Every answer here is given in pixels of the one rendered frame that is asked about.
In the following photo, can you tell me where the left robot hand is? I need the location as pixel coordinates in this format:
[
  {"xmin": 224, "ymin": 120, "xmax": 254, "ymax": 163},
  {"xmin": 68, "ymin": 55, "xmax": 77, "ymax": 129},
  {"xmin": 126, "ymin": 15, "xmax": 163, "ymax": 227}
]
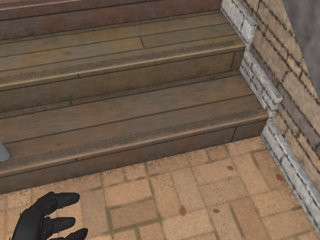
[{"xmin": 9, "ymin": 191, "xmax": 88, "ymax": 240}]

